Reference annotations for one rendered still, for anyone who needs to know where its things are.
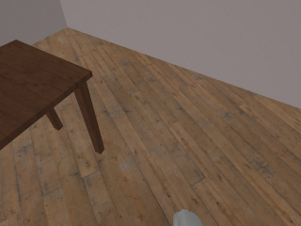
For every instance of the table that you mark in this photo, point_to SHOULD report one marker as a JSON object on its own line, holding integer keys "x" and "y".
{"x": 32, "y": 83}

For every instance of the right robot thigh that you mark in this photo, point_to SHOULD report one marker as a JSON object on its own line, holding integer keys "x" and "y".
{"x": 186, "y": 218}

